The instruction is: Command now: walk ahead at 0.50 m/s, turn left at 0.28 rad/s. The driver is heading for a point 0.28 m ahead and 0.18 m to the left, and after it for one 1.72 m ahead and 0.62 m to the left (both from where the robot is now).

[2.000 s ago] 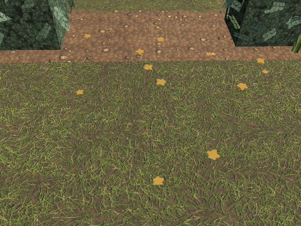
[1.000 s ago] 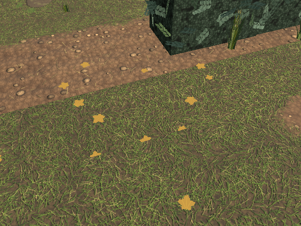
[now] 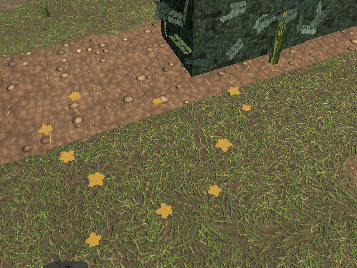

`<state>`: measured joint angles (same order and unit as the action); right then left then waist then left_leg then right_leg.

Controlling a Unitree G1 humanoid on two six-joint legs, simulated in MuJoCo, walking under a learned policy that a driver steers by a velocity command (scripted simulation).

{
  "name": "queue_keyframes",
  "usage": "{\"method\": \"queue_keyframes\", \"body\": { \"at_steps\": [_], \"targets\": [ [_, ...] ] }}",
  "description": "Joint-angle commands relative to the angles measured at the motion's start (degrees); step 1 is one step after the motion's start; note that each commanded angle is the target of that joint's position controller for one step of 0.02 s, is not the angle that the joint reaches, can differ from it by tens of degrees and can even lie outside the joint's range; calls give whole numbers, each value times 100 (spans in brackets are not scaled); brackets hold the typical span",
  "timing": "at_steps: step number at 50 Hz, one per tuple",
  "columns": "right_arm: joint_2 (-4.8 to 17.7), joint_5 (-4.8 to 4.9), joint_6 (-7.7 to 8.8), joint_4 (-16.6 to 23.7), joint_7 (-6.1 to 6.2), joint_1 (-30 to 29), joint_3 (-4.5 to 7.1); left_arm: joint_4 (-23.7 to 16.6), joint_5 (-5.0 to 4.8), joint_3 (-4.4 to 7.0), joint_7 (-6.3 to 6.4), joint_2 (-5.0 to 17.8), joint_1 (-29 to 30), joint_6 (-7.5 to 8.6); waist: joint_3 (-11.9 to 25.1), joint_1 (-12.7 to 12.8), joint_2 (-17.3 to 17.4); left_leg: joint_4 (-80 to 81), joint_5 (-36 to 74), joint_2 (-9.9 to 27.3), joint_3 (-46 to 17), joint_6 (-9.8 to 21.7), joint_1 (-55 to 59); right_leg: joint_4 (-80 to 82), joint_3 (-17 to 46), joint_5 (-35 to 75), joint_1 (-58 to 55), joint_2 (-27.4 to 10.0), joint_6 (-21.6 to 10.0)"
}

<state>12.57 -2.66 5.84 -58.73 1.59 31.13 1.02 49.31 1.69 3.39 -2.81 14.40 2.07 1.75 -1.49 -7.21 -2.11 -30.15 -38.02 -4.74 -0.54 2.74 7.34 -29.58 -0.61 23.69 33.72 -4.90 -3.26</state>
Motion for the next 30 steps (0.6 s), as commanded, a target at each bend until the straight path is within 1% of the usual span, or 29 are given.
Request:
{"method": "queue_keyframes", "body": {
  "at_steps": [1, 2, 3, 4, 5, 6, 7, 8, 9, 10, 11, 12, 13, 14, 15, 16, 17, 18, 19, 20, 22, 23, 24, 25, 26, 27, 28, 29, 30],
  "targets": [
    [741, -141, -116, 90, 133, 198, 112, -325, -96, 22, 98, 339, 344, 164, -722, 11, 202, -883, 3650, 1003, -896, 661, -442, 1089, 120, 226, -372, -101, 97],
    [760, -154, -167, 64, 165, 239, 104, -162, -78, 38, 133, 372, -255, 192, -381, 167, 188, -1656, 3972, 854, -950, 664, -394, 1325, 127, 474, -1038, -76, 112],
    [797, -111, -220, 4, 190, 244, 131, 108, -41, 89, 205, 500, -1106, 205, 49, 488, 158, -2845, 4248, 716, -993, 692, -507, 1474, 87, 678, -1950, -36, 122],
    [829, 39, -291, -2, 182, 77, 177, 483, 72, 150, 251, 631, -2310, 235, 426, 1169, -157, -4547, 4050, 500, -700, 596, -1169, 2057, -138, 1443, -3374, -107, 162],
    [709, 233, -309, 1, 156, 23, 255, 763, 131, 262, 229, 987, -2979, 212, 727, 1404, -879, -6575, 151, -173, -443, 415, -2777, 1475, 308, 1943, -4964, -682, 52],
    [354, 526, -283, 9, 208, 1240, 216, 777, 182, 206, 151, 1219, -3271, 283, 1608, 690, -1424, -7841, -1477, -116, -708, 265, -4484, -1358, 705, 5884, -6903, -1739, 26],
    [555, 586, -245, 24, 260, 1069, 193, 586, 5, 172, 79, 898, -3260, 255, 2162, 1016, -1011, -7446, -604, 274, -744, 243, -5496, -1343, 1289, 4719, -7379, -2176, -309],
    [552, 424, -293, 65, 260, 497, 200, 515, 33, 175, 85, 704, -3130, 216, 1809, 1199, -594, -7268, -97, 550, -459, 260, -5800, -648, 1291, 2272, -6524, -2064, -459],
    [517, 257, -398, 324, 187, 23, 185, 453, 90, 259, 219, 938, -2736, 219, 1844, 1065, -1081, -7665, 410, 649, -163, 175, -5965, 122, 2154, -1164, -5592, -2340, -1028],
    [751, -1, -422, 552, 80, -836, 278, 204, 8, 112, 307, 503, -2190, 314, 1292, 987, -265, -6469, 1683, 970, -286, 184, -5616, 750, 1807, -2448, -4194, -1983, -848],
    [717, -66, -504, 652, -54, -1071, 316, 261, 18, 108, 342, 562, -2124, 385, 763, 858, -549, -6181, 1825, 994, -249, 121, -5195, 952, 1778, -2390, -3140, -2033, -905],
    [527, 65, -592, 830, -166, -1467, 295, 389, 16, 78, 343, 492, -1966, 448, -70, 531, -148, -4896, 2197, 1154, -345, -60, -4764, 1400, 1153, -2123, -1816, -1680, -715],
    [313, 25, -641, 903, -270, -1519, 250, 400, 12, 85, 355, 508, -1949, 496, -230, 455, -201, -4249, 2560, 1109, -318, -131, -4354, 1538, 867, -2177, -1357, -1448, -720],
    [144, 6, -649, 912, -328, -1453, 200, 420, 8, 69, 364, 461, -1915, 537, -184, 344, -365, -3942, 2884, 1083, -221, -147, -4120, 1591, 637, -1927, -1192, -1347, -748],
    [118, 13, -617, 990, -363, -1467, 183, 388, -38, 58, 360, 393, -1859, 571, -133, 262, -439, -3403, 3262, 1113, -238, -90, -4085, 1498, 394, -1443, -1299, -1298, -736],
    [112, 53, -572, 1048, -398, -1577, 162, 342, -65, 39, 328, 303, -1765, 581, -94, 223, -518, -2832, 3586, 1091, -125, 2, -3861, 1473, 37, -1190, -1307, -1168, -641],
    [87, 99, -540, 1112, -425, -1757, 130, 301, -89, 32, 306, 289, -1770, 579, -33, 251, -495, -2346, 3870, 1024, -6, 105, -3608, 1509, -192, -1103, -1352, -1105, -583],
    [77, 124, -546, 1164, -445, -1982, 117, 285, -105, 51, 306, 359, -1780, 553, -49, 300, -466, -2048, 3955, 961, 168, 200, -3483, 1562, -353, -1038, -1486, -1078, -528],
    [146, 106, -565, 1255, -459, -2237, 117, 281, -123, 67, 318, 407, -1917, 518, -68, 399, -371, -1841, 3912, 913, 323, 297, -3484, 1614, -433, -1100, -1729, -1123, -479],
    [181, 114, -583, 1356, -478, -2483, 120, 332, -116, 78, 321, 445, -2133, 464, -162, 511, -277, -1659, 3754, 900, 391, 376, -3603, 1614, -493, -1236, -2032, -1169, -458],
    [257, 90, -613, 1533, -499, -2924, 130, 419, -90, 101, 353, 520, -2569, 317, -311, 732, -71, -1276, 3265, 817, 524, 510, -3927, 1501, -614, -1375, -2766, -1257, -447],
    [266, 84, -606, 1608, -495, -3055, 140, 440, -52, 118, 376, 600, -2710, 258, -341, 783, -24, -1069, 2888, 714, 612, 570, -3918, 1338, -717, -1106, -3064, -1278, -438],
    [315, 58, -604, 1629, -493, -3059, 175, 462, -11, 130, 397, 692, -2809, 209, -317, 797, -6, -947, 2470, 535, 761, 645, -3766, 1001, -854, -409, -3295, -1269, -422],
    [351, 35, -585, 1589, -483, -2871, 206, 447, 1, 142, 408, 784, -2822, 157, -149, 727, -41, -828, 2145, 320, 900, 733, -3426, 457, -1027, 406, -3487, -1237, -389],
    [412, 39, -561, 1454, -453, -2410, 254, 440, 19, 170, 414, 909, -2868, 98, 139, 557, -70, -668, 1958, 79, 992, 825, -2849, -390, -1191, 876, -3514, -1191, -330],
    [570, 15, -508, 1204, -391, -1562, 351, 365, -15, 171, 401, 963, -2786, 54, 605, 151, 112, -126, 2236, -28, 792, 1005, -1641, -1661, -1394, 622, -3001, -1073, -150],
    [1192, -38, -481, 1057, -301, -752, 540, 104, -40, 100, 373, 709, -2737, 49, 1274, -127, 834, 352, 1564, 1199, -1081, 1411, -221, -3600, -1493, -1514, -1695, -769, 83],
    [1775, 160, -569, 1218, -291, -890, 637, -422, -111, 68, 246, 413, -2400, 95, 1619, 121, 1801, 1528, 1481, 2682, -4527, 2265, 1092, -5338, -739, -5638, 702, 623, 394],
    [1644, 230, -650, 1162, -227, -738, 613, -611, -5, 131, 241, 844, -1499, 140, 929, -166, 670, 1596, 1942, 2535, -3936, 2119, 948, -5315, 85, -5230, 1619, 303, 338]
  ]
}}
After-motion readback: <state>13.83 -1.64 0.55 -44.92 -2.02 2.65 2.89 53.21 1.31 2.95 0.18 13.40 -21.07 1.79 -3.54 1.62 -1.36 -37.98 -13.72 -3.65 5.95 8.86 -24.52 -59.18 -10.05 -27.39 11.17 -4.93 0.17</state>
